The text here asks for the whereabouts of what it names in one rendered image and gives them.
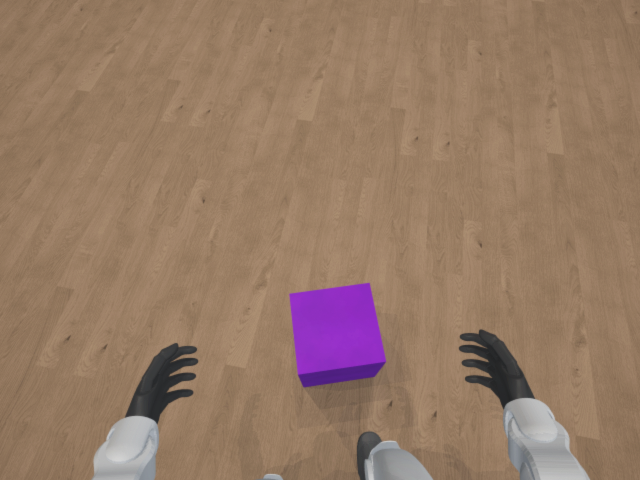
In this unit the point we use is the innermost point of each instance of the robot right thigh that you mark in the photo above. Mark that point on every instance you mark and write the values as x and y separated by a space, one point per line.
394 464

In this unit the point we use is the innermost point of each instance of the robot left forearm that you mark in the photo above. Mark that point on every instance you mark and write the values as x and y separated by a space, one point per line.
129 452

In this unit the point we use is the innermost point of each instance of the robot left hand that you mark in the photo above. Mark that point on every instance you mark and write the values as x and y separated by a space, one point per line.
151 396

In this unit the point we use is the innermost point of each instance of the robot right shin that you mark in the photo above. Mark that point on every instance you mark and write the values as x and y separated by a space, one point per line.
385 445

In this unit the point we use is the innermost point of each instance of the robot right hand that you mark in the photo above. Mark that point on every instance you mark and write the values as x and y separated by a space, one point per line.
508 381

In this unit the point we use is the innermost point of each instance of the carton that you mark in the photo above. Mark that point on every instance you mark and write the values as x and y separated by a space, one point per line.
336 335

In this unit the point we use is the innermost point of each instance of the robot right forearm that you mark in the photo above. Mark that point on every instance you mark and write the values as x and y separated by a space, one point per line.
538 446

